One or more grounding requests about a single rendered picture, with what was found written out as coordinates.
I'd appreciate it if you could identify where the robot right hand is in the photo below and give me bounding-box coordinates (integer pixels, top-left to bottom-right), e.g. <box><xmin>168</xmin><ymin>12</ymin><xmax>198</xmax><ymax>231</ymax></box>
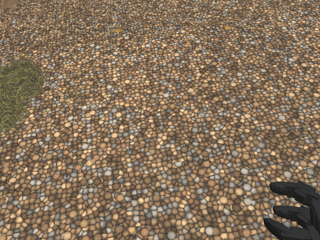
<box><xmin>263</xmin><ymin>180</ymin><xmax>320</xmax><ymax>240</ymax></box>

